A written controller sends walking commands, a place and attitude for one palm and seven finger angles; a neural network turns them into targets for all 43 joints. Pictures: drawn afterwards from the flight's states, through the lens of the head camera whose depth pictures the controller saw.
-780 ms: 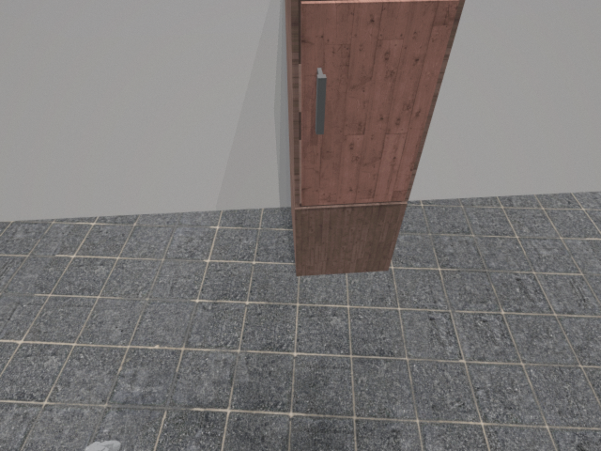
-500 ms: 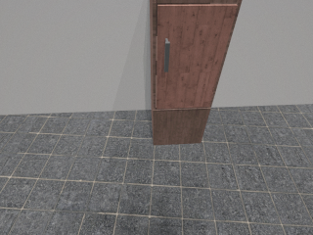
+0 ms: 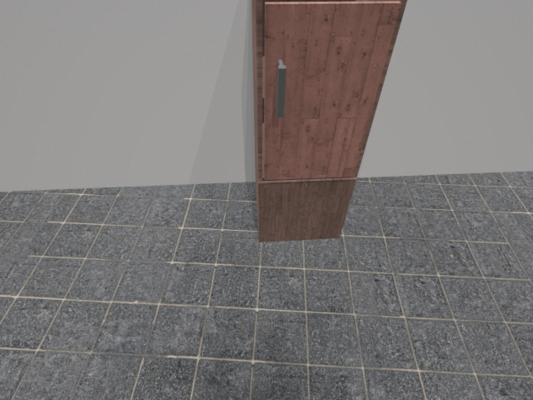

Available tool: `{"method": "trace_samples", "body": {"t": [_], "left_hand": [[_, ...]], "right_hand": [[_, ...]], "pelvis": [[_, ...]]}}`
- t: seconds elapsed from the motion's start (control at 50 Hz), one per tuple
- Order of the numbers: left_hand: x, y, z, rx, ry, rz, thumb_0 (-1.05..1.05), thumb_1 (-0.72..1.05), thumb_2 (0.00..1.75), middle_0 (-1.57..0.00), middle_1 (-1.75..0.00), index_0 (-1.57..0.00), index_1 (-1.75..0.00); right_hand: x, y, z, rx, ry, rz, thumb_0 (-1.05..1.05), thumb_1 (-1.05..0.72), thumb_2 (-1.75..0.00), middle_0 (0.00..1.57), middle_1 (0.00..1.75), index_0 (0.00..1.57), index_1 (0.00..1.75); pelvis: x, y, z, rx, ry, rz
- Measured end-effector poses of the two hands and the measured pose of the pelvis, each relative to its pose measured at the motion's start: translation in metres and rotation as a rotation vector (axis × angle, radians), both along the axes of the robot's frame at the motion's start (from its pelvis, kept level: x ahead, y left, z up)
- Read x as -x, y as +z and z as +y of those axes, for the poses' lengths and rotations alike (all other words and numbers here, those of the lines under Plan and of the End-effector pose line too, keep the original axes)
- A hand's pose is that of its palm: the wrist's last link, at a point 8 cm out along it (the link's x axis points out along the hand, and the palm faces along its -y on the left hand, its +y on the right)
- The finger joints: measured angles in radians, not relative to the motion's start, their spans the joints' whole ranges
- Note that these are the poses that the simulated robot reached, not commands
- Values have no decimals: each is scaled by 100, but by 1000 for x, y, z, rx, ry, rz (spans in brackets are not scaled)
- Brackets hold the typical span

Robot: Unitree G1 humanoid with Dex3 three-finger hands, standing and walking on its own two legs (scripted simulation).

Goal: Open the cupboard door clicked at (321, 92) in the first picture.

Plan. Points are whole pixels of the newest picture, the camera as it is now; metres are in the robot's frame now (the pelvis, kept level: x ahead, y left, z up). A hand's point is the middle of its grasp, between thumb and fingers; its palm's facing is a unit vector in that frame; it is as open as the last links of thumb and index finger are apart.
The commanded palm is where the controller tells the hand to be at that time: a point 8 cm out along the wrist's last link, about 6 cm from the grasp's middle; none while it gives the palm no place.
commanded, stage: stand and wait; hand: left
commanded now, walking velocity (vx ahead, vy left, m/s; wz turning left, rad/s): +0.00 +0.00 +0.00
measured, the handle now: (280, 89) +0.91 +0.01 +0.03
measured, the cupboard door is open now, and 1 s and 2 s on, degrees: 0 0 0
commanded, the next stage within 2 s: look at it before walking up in 0.04 s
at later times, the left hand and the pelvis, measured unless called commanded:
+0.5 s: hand out of the picture +0.07 +0.24 -0.16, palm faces -0.03 -0.95 -0.33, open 7.4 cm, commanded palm none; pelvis +0.01 +0.00 +0.00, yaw +0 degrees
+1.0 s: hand out of the picture +0.08 +0.23 -0.17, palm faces -0.07 -0.95 -0.31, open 7.4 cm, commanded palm none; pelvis +0.01 +0.00 -0.01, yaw -5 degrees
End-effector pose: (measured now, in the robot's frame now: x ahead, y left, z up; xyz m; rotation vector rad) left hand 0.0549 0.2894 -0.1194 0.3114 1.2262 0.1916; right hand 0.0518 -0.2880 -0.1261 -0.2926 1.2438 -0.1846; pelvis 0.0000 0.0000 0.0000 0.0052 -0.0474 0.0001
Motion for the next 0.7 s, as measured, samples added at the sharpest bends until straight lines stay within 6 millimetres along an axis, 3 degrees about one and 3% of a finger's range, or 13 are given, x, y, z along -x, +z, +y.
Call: {"method": "trace_samples", "body": {"t": [0.28,0.7], "left_hand": [[-11,0,-3,11,-14,-23,0,90,90,-20,-30,-20,-30],[-14,0,0,5,-3,3,0,90,90,-20,-30,-20,-30]], "right_hand": [[-9,2,3,-3,6,-22,1,-90,-89,20,30,20,30],[-24,4,2,4,14,-22,1,-90,-89,20,30,20,30]], "pelvis": [[-1,1,1,0,-3,6],[-11,2,1,0,-3,10]]}}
